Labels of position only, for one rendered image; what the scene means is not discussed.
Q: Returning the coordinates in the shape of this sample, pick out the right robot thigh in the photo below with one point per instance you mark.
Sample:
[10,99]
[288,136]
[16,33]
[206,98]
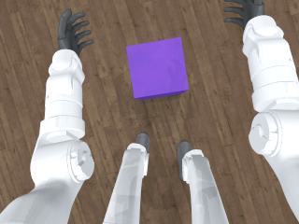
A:
[207,207]

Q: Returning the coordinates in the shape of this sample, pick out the left robot hand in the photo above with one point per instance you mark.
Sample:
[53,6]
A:
[67,37]

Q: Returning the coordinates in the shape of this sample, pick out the carton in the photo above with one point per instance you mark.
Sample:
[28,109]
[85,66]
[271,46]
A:
[157,69]

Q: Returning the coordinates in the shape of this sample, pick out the right robot hand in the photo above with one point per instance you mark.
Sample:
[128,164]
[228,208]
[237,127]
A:
[249,10]

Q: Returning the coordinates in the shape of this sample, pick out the robot left upper arm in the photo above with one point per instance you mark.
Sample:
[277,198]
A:
[58,170]

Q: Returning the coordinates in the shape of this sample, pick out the robot right upper arm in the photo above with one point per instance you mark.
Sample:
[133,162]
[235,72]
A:
[274,133]

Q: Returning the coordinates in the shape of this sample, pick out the left robot forearm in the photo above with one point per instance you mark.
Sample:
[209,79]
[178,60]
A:
[63,103]

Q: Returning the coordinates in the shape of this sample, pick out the left robot shin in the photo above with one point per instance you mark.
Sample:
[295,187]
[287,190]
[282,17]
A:
[134,145]

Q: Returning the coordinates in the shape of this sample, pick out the right robot forearm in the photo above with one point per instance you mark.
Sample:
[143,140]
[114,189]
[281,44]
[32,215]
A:
[271,67]

